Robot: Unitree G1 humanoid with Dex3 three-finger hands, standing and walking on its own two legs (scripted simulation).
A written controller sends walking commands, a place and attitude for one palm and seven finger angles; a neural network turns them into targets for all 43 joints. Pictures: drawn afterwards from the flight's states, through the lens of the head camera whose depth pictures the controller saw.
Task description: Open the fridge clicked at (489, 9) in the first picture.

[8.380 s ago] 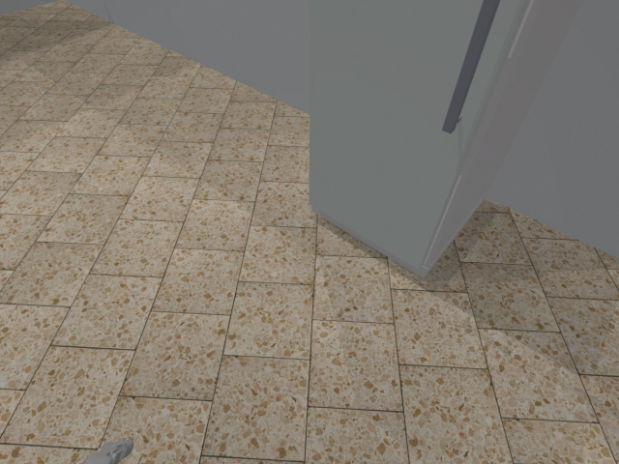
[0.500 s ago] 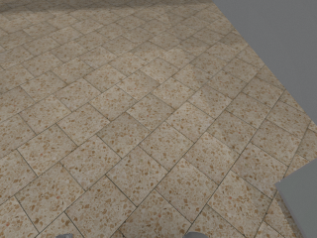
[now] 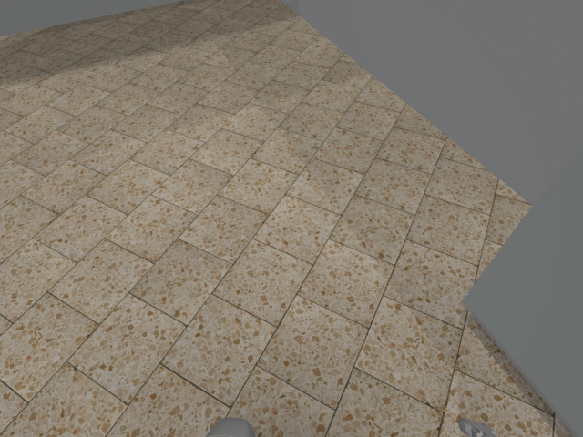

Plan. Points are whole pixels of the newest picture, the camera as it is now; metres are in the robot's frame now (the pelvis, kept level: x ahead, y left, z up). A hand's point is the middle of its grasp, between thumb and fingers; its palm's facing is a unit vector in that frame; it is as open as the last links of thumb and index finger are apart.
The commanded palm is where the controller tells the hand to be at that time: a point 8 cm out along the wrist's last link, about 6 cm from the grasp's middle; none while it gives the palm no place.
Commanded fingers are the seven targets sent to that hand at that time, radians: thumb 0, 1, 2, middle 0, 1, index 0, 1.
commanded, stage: turn to face it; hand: right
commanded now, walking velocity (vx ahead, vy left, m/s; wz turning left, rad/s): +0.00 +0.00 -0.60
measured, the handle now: out of the picture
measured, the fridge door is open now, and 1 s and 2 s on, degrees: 0 0 0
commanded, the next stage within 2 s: take the last steps up to it in 1.52 s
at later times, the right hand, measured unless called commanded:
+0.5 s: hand out of the picture +0.00 -0.16 -0.15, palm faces +0.32 +0.90 -0.29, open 7.4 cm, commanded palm none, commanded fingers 0.00 -0.90 -0.90 0.20 0.30 0.20 0.30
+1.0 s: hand out of the picture -0.10 -0.23 -0.16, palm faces +0.61 +0.74 -0.27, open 7.4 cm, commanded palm none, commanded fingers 0.00 -0.90 -0.90 0.20 0.30 0.20 0.30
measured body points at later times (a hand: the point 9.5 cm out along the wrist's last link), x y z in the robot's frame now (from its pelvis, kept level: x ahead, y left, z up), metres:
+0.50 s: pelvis -0.02 +0.06 +0.00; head +0.01 +0.08 +0.45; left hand +0.09 +0.31 -0.16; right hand -0.01 -0.20 -0.12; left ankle +0.00 +0.16 -0.74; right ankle -0.08 -0.10 -0.66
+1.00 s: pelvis -0.04 +0.01 +0.00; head -0.03 -0.02 +0.45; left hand +0.19 +0.15 -0.13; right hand -0.13 -0.27 -0.14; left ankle +0.06 +0.15 -0.66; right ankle -0.08 -0.07 -0.74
